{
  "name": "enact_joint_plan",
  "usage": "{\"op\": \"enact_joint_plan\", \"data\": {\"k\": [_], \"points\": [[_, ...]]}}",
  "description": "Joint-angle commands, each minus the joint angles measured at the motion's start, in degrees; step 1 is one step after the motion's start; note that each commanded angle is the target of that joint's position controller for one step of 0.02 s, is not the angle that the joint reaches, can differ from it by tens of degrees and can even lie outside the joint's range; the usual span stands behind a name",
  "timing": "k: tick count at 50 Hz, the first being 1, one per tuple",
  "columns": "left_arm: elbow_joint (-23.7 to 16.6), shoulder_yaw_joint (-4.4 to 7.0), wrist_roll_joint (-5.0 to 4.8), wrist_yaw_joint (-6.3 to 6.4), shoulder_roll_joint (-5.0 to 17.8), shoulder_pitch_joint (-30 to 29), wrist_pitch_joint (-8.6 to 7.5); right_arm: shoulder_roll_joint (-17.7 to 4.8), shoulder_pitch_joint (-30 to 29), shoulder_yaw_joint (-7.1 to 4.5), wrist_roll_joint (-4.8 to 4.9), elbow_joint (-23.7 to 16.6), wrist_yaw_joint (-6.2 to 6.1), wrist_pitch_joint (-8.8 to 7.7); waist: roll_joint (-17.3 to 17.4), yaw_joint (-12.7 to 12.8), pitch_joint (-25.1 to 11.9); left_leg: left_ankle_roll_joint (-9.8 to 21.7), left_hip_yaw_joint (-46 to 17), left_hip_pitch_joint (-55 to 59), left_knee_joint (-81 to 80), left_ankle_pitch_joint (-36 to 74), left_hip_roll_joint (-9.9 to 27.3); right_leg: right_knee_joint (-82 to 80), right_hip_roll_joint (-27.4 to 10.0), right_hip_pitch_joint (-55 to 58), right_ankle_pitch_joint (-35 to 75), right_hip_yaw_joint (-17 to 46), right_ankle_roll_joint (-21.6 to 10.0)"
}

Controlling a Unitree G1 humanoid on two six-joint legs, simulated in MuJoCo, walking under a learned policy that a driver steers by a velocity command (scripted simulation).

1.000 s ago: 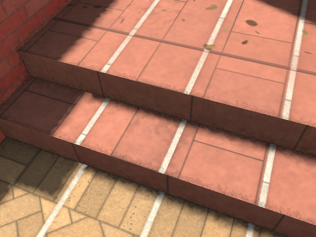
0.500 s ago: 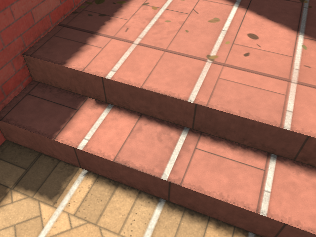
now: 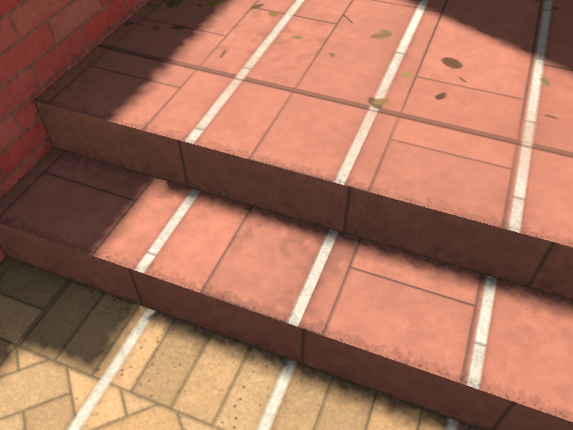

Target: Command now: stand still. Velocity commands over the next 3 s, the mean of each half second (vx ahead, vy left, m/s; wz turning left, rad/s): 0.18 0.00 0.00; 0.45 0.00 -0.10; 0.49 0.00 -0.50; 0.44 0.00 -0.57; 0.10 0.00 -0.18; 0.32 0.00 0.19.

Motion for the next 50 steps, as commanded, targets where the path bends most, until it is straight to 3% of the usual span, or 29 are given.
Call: {"op": "enact_joint_plan", "data": {"k": [1, 7, 8, 9, 11, 13, 14, 15, 17, 18, 19, 20, 21, 22, 24, 27, 29, 31, 35, 37, 38, 39, 40, 41, 42, 43, 44, 47, 50], "points": [[-1.24, 0.91, -0.06, 0.21, 6.16, 1.48, -0.49, -6.07, 1.46, -1.11, 0.15, -1.01, -0.32, -0.49, 0.25, 0.05, -0.28, 0.81, -0.55, -2.57, -5.82, 8.51, 1.15, -4.22, 0.54, 0.85, 6.54, -1.23, -0.90], [-0.61, 0.62, -0.09, 0.17, 5.63, 2.33, -0.67, -5.62, 2.30, -0.86, 0.18, 0.94, -0.51, -0.34, -0.05, -0.18, 0.10, 0.62, -0.16, -2.52, -5.83, 8.15, 0.98, -4.40, 0.76, 0.39, 6.26, -1.38, -1.04], [0.02, 0.43, -0.11, 0.18, 4.93, 3.45, -0.62, -5.12, 3.38, -0.74, 0.20, 1.76, -0.56, -0.24, 0.15, -0.25, -1.23, 0.81, 0.33, -2.02, -6.29, 1.98, 0.45, -4.32, 1.54, 0.89, 0.68, -2.22, -1.20], [0.50, 0.31, 1.04, -0.60, 4.25, 3.96, 0.54, -5.90, 4.22, -0.93, -1.48, 2.47, -0.14, 0.53, 1.01, -0.79, -0.34, 2.70, -3.66, -2.69, -7.61, -7.52, 2.92, -4.41, -0.34, -0.57, -6.85, 0.89, -3.04], [-0.92, 0.75, 1.29, -1.45, 5.03, 2.63, 1.27, -7.41, 3.86, -1.59, -1.42, 2.23, 0.38, 1.31, 2.24, -1.08, 4.01, 5.39, -6.44, -6.31, -9.44, -25.63, 3.18, -2.36, 1.57, -5.80, -21.94, 0.27, -5.04], [-2.28, 0.49, 1.34, -1.90, 3.49, 1.74, 0.68, -7.76, 5.42, -1.88, -1.06, 2.68, 0.46, 1.14, 4.63, -1.73, 6.68, 7.58, -11.64, -6.27, -12.14, -30.15, 6.05, 1.05, 2.31, -9.59, -20.55, -0.92, -5.44], [-2.80, 0.91, -1.64, -0.91, 4.74, 1.48, -2.13, -9.90, 4.83, -2.56, 2.49, 1.71, -0.37, -0.83, 6.12, -1.56, 6.22, 8.04, -13.11, -6.04, -13.75, -27.03, 8.40, 4.29, 3.59, -9.38, -13.45, -4.39, -4.14], [-2.37, 0.66, -1.88, -0.86, 3.38, 2.43, -3.70, -10.89, 5.29, -2.87, 2.79, 2.15, -0.48, -1.77, 8.70, -1.34, 4.70, 9.20, -16.51, -4.55, -15.14, -26.26, 10.61, 7.15, 3.82, -8.81, -9.36, -5.13, -3.86], [-1.63, 0.40, -1.72, -1.37, 1.78, 5.48, -5.29, -10.00, 4.79, -2.82, 2.42, 1.98, -0.25, -2.42, 9.57, 0.28, 5.45, 10.23, -18.83, -9.30, -15.87, -26.63, 12.22, 6.46, 3.03, -3.36, -9.64, -4.28, -5.34], [-0.62, 0.37, -1.96, -1.57, 1.34, 9.32, -5.59, -8.92, 1.39, -2.39, 2.33, 0.77, 0.02, -2.59, 8.62, 2.88, 6.66, 8.88, -15.93, -14.17, -13.17, -24.50, 10.13, 0.59, 2.52, 2.67, -10.11, -3.04, -6.55], [0.95, 1.04, -1.62, -1.76, 3.89, 14.07, -6.00, -5.99, -2.88, -1.63, 2.24, -1.16, 0.04, -3.08, 2.52, 4.98, 7.15, 5.76, -7.83, -17.41, -5.08, -18.71, 4.76, -5.02, -0.13, 5.79, -13.72, 2.97, -8.03], [2.67, 2.50, -1.83, -2.05, 8.87, 20.63, -6.40, -2.74, -5.42, -0.86, 1.78, -2.96, 0.01, -4.15, -10.32, 6.77, 6.00, 2.10, 2.06, -24.34, 11.83, -9.69, -1.57, -13.76, -7.56, 13.20, -19.66, 17.75, -12.01], [3.26, 3.59, -1.42, -2.71, 13.64, 25.66, -6.86, -4.08, -6.94, -1.09, 1.79, -5.22, -0.01, -5.52, -18.62, 8.19, 5.09, 1.45, 2.03, -34.19, 25.15, -14.63, -2.20, -20.28, -18.76, 19.00, -16.66, 37.06, -18.09], [2.18, 2.57, -0.49, -2.81, 10.30, 22.13, -7.41, -6.37, -6.75, -1.60, 2.38, -5.31, 0.56, -6.53, -10.86, 5.44, 5.66, 2.56, -2.01, -37.79, 34.01, -13.47, 1.05, -19.41, -19.96, 19.30, -11.58, 37.51, -18.54], [-0.07, 1.94, -0.66, -3.10, 7.63, 17.32, -7.74, -5.84, -4.87, -1.63, 2.52, -4.31, 1.68, -7.57, -5.49, 2.72, 4.80, 4.68, -1.09, -41.42, 37.55, -5.08, 4.97, -18.58, -17.01, 21.26, -2.17, 26.84, -16.00], [-0.56, 0.67, -0.63, -2.63, 4.22, 17.36, -6.07, -4.90, -8.66, -1.86, 1.66, -5.66, 2.67, -7.51, -5.44, 2.57, 3.85, 3.36, 2.52, -37.72, 29.39, 2.10, 6.98, -20.83, -12.03, 19.10, 12.67, 13.41, -12.75], [-1.28, 0.63, -0.42, -1.64, 5.19, 17.29, -5.06, -2.74, -11.87, -1.07, 1.29, -7.16, 3.28, -7.10, -5.41, 2.76, 3.77, 1.19, 4.92, -32.92, 21.45, 6.42, 5.99, -21.94, -9.72, 14.63, 14.54, 8.00, -12.57], [-2.33, 1.19, -0.53, -0.96, 8.07, 16.32, -5.00, -1.56, -16.52, -0.24, 1.30, -9.31, 3.53, -6.84, -5.90, 2.96, 4.45, 0.15, 6.83, -23.95, 11.35, 11.71, 3.86, -23.61, -8.01, 7.03, 13.74, 4.57, -12.04], [-2.26, 2.33, -1.62, -0.60, 10.29, 16.53, -5.52, -5.76, -18.90, -0.93, 1.84, -11.63, 3.62, -6.30, -7.13, 0.69, 4.93, 2.08, 5.45, -16.13, 3.09, 15.40, 2.53, -22.91, -11.33, 7.84, 19.05, 4.42, -11.12], [-3.01, 2.82, -1.14, -0.67, 11.10, 14.53, -5.20, -9.19, -12.05, -2.51, 1.60, -10.37, 3.26, -6.58, -7.29, -4.18, -0.78, 4.71, 5.76, -7.85, 2.28, 14.67, 0.74, -12.62, -11.01, 11.82, 39.62, 1.87, -8.88], [-3.45, 2.58, -0.57, -0.74, 10.27, 14.35, -4.73, -11.07, -3.60, -3.69, 1.81, -7.70, 2.92, -6.44, -6.50, -7.88, -6.29, 6.38, 6.48, 2.05, 1.55, 14.15, -0.49, -2.64, -9.07, 10.81, 45.52, 0.34, -7.68], [-4.83, 1.86, 0.48, -0.78, 8.96, 14.08, -4.43, -13.61, 6.12, -4.70, 1.73, -5.30, 2.47, -6.05, -3.90, -11.87, -12.88, 8.71, 0.07, 17.50, 2.46, 12.38, 5.17, 11.59, -6.91, 1.33, 36.14, -0.46, -6.18], [-5.97, -0.92, 0.67, -1.47, -1.26, 21.59, -5.11, -19.90, 12.87, -6.04, 0.16, -3.35, 2.68, -5.68, 15.15, -8.16, -22.09, 17.76, -26.59, 35.90, -3.87, 2.50, 21.43, 35.56, 3.66, -19.02, 1.45, -3.08, -2.56], [-4.37, -0.39, -0.96, -1.95, 1.43, 21.48, -6.37, -14.98, 11.60, -4.67, 0.05, -3.22, 3.08, -5.74, 14.99, -8.37, -22.91, 18.59, -40.79, 32.62, -14.03, -5.92, 23.87, 46.31, 4.38, -24.82, -17.10, 5.11, -3.75], [-6.42, 1.23, -3.13, -2.22, 7.06, 15.05, -7.13, -11.70, 4.44, -3.62, 0.39, -4.51, 3.15, -6.27, 9.87, -6.65, -11.83, 15.04, -31.47, 22.74, -14.99, -8.08, 22.46, 49.09, 0.98, -29.54, -12.77, 5.32, -5.42], [-7.56, 1.58, -3.45, -1.83, 8.14, 10.67, -7.24, -9.87, -1.56, -2.96, 0.63, -5.56, 3.15, -6.59, 5.61, -4.54, -6.55, 13.15, -22.22, 13.27, -16.52, -2.40, 20.38, 46.94, -2.56, -27.86, -6.61, 3.61, -6.02], [-7.65, 1.85, -2.60, -1.17, 7.49, 8.97, -6.70, -7.82, -4.91, -2.37, 0.28, -5.77, 3.35, -6.94, 3.32, -2.81, -3.93, 12.03, -15.58, 6.37, -18.27, 4.77, 18.02, 43.99, -4.38, -25.06, -3.16, 2.87, -5.68], [-6.97, 1.98, -1.73, -0.68, 3.80, 11.54, -4.30, -6.37, -6.07, -2.10, -0.79, -3.71, 3.45, -7.77, 4.92, 0.84, -2.80, 11.05, -2.64, -2.22, -21.35, 17.07, 14.09, 41.31, -6.01, -17.90, 0.46, 2.73, -5.08], [-9.71, 2.36, -1.26, -0.62, 3.81, 7.55, -3.46, -7.76, -5.24, -2.34, -1.17, -2.43, 2.80, -8.06, 3.58, 1.43, -1.22, 12.39, 3.72, -3.65, -22.48, 23.72, 13.70, 38.40, -5.80, -22.38, 5.61, 3.15, -3.86]]}}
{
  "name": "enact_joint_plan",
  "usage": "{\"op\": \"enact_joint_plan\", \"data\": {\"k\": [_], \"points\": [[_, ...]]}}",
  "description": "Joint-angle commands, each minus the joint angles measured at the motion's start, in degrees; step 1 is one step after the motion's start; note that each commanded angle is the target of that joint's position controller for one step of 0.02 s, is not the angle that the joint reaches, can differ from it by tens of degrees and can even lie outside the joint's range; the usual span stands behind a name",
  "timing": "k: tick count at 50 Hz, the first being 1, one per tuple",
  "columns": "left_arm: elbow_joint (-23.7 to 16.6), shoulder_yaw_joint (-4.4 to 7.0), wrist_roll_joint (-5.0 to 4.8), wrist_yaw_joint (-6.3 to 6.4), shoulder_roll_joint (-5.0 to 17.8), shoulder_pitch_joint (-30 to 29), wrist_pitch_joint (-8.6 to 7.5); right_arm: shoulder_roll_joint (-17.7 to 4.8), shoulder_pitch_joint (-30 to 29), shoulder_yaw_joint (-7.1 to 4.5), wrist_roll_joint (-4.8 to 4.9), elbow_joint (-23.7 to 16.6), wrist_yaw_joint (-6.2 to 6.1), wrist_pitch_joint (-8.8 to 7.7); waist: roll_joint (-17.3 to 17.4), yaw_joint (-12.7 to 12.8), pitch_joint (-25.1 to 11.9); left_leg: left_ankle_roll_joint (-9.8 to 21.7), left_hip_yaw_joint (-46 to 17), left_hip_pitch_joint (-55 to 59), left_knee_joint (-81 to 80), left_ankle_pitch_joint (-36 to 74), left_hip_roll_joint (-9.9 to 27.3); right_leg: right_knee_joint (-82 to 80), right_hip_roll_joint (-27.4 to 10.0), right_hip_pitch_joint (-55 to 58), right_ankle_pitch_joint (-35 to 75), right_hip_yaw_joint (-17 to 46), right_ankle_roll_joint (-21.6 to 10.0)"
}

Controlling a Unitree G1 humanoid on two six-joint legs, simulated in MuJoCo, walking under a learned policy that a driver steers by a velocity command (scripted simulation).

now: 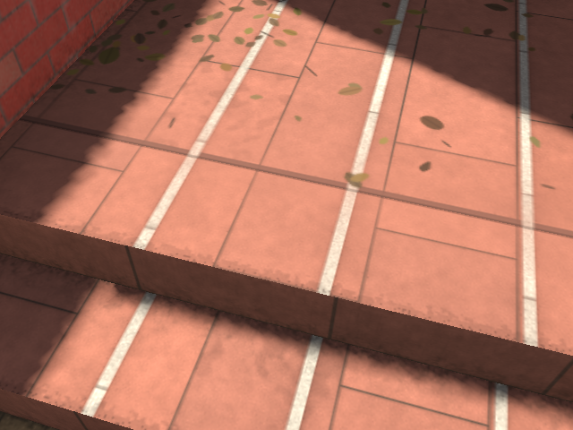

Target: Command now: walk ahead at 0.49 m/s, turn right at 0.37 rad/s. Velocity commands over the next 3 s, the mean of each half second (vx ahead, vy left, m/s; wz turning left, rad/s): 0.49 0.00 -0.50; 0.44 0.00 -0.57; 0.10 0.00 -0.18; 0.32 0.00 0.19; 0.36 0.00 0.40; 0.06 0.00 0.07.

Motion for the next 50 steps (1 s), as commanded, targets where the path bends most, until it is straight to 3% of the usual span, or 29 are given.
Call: {"op": "enact_joint_plan", "data": {"k": [1, 5, 8, 9, 10, 13, 16, 17, 18, 20, 21, 22, 23, 25, 27, 29, 30, 31, 33, 34, 36, 39, 42, 43, 45, 47, 48, 49, 50], "points": [[-3.07, 0.56, 0.69, 0.13, 1.34, 2.58, 0.62, -7.04, -4.42, -1.19, -0.49, -3.09, -0.87, -1.23, 5.83, 2.88, 0.82, 8.12, -5.58, -5.32, -11.24, 14.64, 15.51, -2.81, -1.93, -0.69, 6.88, 2.27, 1.10], [-4.10, 0.34, 0.07, 0.56, -0.02, -0.76, 2.49, -5.35, 5.48, -0.53, -0.02, 0.68, -2.58, 0.72, 6.49, -0.66, 2.08, 11.42, -10.67, 10.58, -11.53, 8.69, 22.67, 25.11, -0.12, -22.59, -3.54, 1.83, 2.51], [-7.36, -0.90, -1.98, -0.23, -3.33, -4.70, 2.17, -2.00, 12.75, 1.01, 0.34, 3.81, -3.06, 2.97, 4.91, -0.92, 7.44, 9.06, -10.36, 24.44, -5.73, 6.85, 24.95, 52.39, 0.04, -50.45, -17.21, 4.45, 1.19], [-11.73, -0.19, 4.72, 0.65, -1.54, -13.98, 2.57, -7.44, 15.05, -0.59, -3.70, 3.92, -2.30, 1.34, -1.94, -1.42, 7.85, 7.37, -6.52, 19.66, -8.46, -1.43, 24.13, 44.87, 0.98, -47.47, -16.86, 1.48, -1.23], [-13.40, -0.29, 5.49, 0.61, -1.30, -18.43, 2.78, -7.13, 14.92, -0.49, -4.26, 4.23, -2.04, 0.31, -2.26, -2.50, 9.01, 5.95, -5.17, 16.95, -9.27, -2.61, 21.67, 40.65, 1.53, -46.07, -16.12, -1.30, -1.85], [-18.76, -1.81, 3.74, 0.79, -5.96, -23.23, 3.83, -6.73, 18.01, 0.16, -3.54, 6.56, -1.92, -1.19, 6.44, -2.87, 8.90, 5.77, -4.67, 20.82, -8.58, -1.50, 23.75, 48.65, 2.41, -56.13, -23.88, -2.80, -4.23], [-27.48, -5.02, 3.37, -0.09, -8.71, -33.37, 3.25, -3.41, 18.17, 1.70, -1.87, 8.70, -2.91, -0.07, 5.67, -1.64, 10.60, 2.73, 3.31, 16.33, -15.83, 8.60, 19.89, 32.40, 0.13, -50.99, -28.34, -10.37, -5.66], [-26.09, -6.42, 2.57, -1.86, -9.84, -25.74, 3.45, -4.00, 11.11, 2.11, -0.11, 5.82, -3.07, 0.85, 3.06, 3.09, 6.31, 3.16, 9.86, 1.73, -18.88, 28.16, 16.86, 12.37, 0.18, -22.88, -17.13, -14.13, -7.66], [-23.55, -5.48, 2.04, -2.53, -7.38, -20.36, 4.13, -5.18, 12.05, 2.15, 1.87, 3.67, -3.04, 0.94, 2.18, 3.02, -2.30, 5.83, 8.59, -2.37, -14.22, 57.89, 16.43, 8.56, 6.08, -2.20, -6.94, -18.54, -7.25], [-15.37, -2.20, 2.44, -3.26, -2.19, 9.64, 4.63, -17.55, 5.94, -1.65, 3.12, -1.18, -1.81, 0.52, 17.01, 16.56, -21.17, 4.40, 8.73, 5.55, 18.66, 103.72, 19.90, 3.36, 13.66, 20.94, -6.82, -15.99, -9.97], [-13.53, 0.18, 2.21, -2.56, 3.24, 11.61, 4.86, -18.19, 4.49, -2.42, 4.70, -5.59, -0.44, 0.15, 12.89, 18.11, -25.93, 0.56, 5.35, -6.70, 39.52, 86.43, 15.10, -7.50, 13.97, 32.64, -7.53, -0.18, -12.54], [-13.35, 3.29, 2.70, -1.32, 14.31, 7.78, 4.89, -9.67, 5.43, -0.64, 3.26, -8.75, 2.27, -0.85, -10.75, 11.71, -28.58, -5.50, 1.60, -24.87, 72.47, -4.28, -0.43, -30.29, -7.25, 41.90, 16.55, 37.90, -20.81], [-13.91, 4.57, 3.12, -0.50, 14.64, 5.96, 5.21, -8.04, 6.74, -0.48, 0.38, -9.30, 2.63, -0.91, -3.17, 9.16, -35.07, -3.16, -12.77, -24.57, 83.98, -2.69, 0.31, -36.85, -6.91, 41.30, 17.15, 49.45, -16.84], [-8.84, 3.12, 3.09, -0.62, 7.82, 2.99, 4.52, -0.94, 3.99, 1.05, -1.27, -12.55, 0.80, 1.10, 6.92, 3.12, -16.94, -2.06, -11.85, -30.86, 83.10, 2.02, 4.49, -37.36, -3.85, 24.32, -4.70, 39.76, -12.71], [-6.96, 0.70, 3.69, -0.44, -1.40, -1.01, 3.41, 2.97, 2.12, 2.53, -2.88, -14.95, -1.34, 3.34, 5.23, -1.54, -3.93, -1.44, -12.48, -35.66, 83.46, -0.84, 5.67, -34.43, 2.00, 9.81, -7.31, 28.82, -10.81], [-4.45, 0.07, 3.63, -1.28, -2.30, 1.72, 1.77, 4.04, -1.81, 2.84, -2.70, -18.63, -2.45, 4.40, -2.10, -1.02, -4.49, -0.35, -11.71, -43.90, 97.87, -5.35, 4.17, -39.11, 3.17, 10.98, -12.63, 26.41, -11.45], [-2.39, -1.54, 5.32, -3.51, -2.63, 8.06, 1.68, 0.31, 0.35, 3.25, -1.29, -16.62, 1.93, 3.10, -3.40, 0.78, -8.42, 4.91, -23.44, -58.75, 107.15, 1.72, -1.23, -39.43, 0.84, 18.11, -9.04, 30.26, -11.69], [2.02, -1.44, 8.05, -5.74, -1.78, 13.96, 1.69, 0.72, -1.61, 3.31, -1.13, -16.95, 2.06, 2.64, 1.62, 1.39, -3.91, 6.73, -24.87, -66.92, 109.11, 7.80, -1.77, -39.89, -0.18, 17.58, -6.72, 30.50, -9.88], [1.51, -0.64, 7.83, -7.85, 1.75, 7.42, 0.36, 0.59, -4.50, 4.19, -1.17, -17.56, 1.58, 1.68, 4.05, -3.23, -1.46, 8.00, -17.64, -68.94, 103.45, 9.00, 2.23, -41.31, 3.32, 11.04, -10.87, 19.41, -5.57], [2.59, -1.06, 7.82, -7.54, 0.84, 10.62, -0.52, 1.09, -6.43, 4.66, -1.22, -17.48, 1.78, 1.43, -1.41, -2.75, -1.75, 7.73, -13.28, -72.42, 116.46, 4.35, 2.48, -42.21, 3.76, 11.74, -10.44, 18.78, -7.27], [5.64, -2.73, 8.51, -7.28, -1.54, 14.66, -1.70, 3.32, -6.56, 5.97, -1.44, -16.89, 1.50, 1.68, 0.37, -2.69, 0.33, 6.48, -12.75, -76.43, 120.27, 3.74, 3.07, -42.62, 4.82, 10.45, -13.06, 19.10, -6.40], [7.58, -2.93, 9.83, -7.85, 0.97, 21.24, -2.49, 2.21, -21.57, 6.56, -0.55, -22.79, 1.68, 2.36, 1.05, 2.11, 1.03, 4.78, -5.82, -68.86, 99.92, 6.79, 5.97, -47.69, 6.11, 5.81, -10.00, 17.82, -6.45], [6.04, -4.15, 6.48, -8.35, -0.52, 24.25, -2.36, 5.31, -32.15, 7.28, -2.74, -26.30, 1.39, 4.98, -3.91, 5.21, -2.05, 0.39, 1.52, -60.12, 82.30, -1.67, 6.15, -55.02, 1.36, 7.81, 7.00, 23.00, -13.85], [2.42, -4.09, 4.59, -8.58, -0.15, 18.75, -3.06, 5.64, -29.35, 6.94, -3.26, -25.66, 1.54, 5.44, -5.80, 1.58, -2.67, -0.35, 4.62, -49.79, 73.65, -7.83, 4.12, -55.87, -0.19, 8.34, 29.69, 19.94, -13.40], [-1.51, -2.27, 2.29, -8.88, 7.35, 18.17, -5.66, -0.47, -27.43, 4.89, -2.04, -26.18, 1.65, 5.04, -9.36, -1.15, -7.73, -3.24, 9.03, -31.68, 55.94, -14.56, -2.70, -52.17, -2.32, 15.98, 77.94, 19.19, -11.18], [-3.43, 1.47, 1.79, -9.41, 13.66, 11.39, -5.73, -5.27, -10.51, 2.79, 0.60, -20.83, 0.61, 4.26, -9.30, -7.72, -12.01, -1.52, 1.43, -20.62, 36.17, -7.69, -3.77, -35.94, -3.08, 28.02, 100.03, 15.72, -4.39], [-4.17, 0.39, 5.26, -8.45, 6.20, 17.42, -5.79, -6.41, 9.07, 2.29, 1.17, -15.14, 0.09, 3.55, 6.60, -7.82, -37.72, 12.08, -17.04, 14.97, 40.74, 31.00, 8.87, -16.51, 0.34, 16.96, 84.00, 15.01, 1.03], [-7.11, -0.43, 6.57, -8.28, 0.29, 17.18, -4.82, -6.49, 22.79, 1.75, -1.49, -9.83, 0.34, 3.86, 31.82, -10.86, -45.90, 30.75, -56.06, 32.06, 22.59, 35.52, 28.14, 15.43, 17.42, -8.55, -4.60, 13.69, 7.63], [-6.55, 1.90, 1.95, -8.35, 6.21, 10.44, -2.50, -9.41, 18.62, 1.07, -4.20, -12.91, 0.36, 3.04, 17.22, -12.81, -29.22, 24.46, -60.40, 11.19, 12.41, 17.56, 25.22, 38.49, 15.07, -13.24, 1.08, 13.52, 2.72]]}}
Over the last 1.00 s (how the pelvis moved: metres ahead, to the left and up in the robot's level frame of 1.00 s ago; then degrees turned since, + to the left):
0.32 0.04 0.01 -4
